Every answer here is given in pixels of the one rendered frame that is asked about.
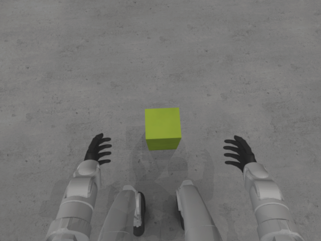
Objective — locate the left robot shin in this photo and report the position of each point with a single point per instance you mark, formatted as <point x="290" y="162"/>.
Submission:
<point x="137" y="220"/>

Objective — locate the carton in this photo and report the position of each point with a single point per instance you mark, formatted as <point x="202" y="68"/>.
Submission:
<point x="162" y="128"/>

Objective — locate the robot right forearm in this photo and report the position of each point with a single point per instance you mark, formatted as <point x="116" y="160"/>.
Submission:
<point x="273" y="217"/>

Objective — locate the robot right hand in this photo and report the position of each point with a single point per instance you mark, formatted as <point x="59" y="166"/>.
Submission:
<point x="244" y="156"/>

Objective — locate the robot left thigh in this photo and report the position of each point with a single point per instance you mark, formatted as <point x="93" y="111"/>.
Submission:
<point x="118" y="225"/>

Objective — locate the robot left forearm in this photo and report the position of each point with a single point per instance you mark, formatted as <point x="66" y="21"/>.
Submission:
<point x="74" y="216"/>

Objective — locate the robot left hand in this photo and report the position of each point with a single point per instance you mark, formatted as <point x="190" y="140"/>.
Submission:
<point x="94" y="148"/>

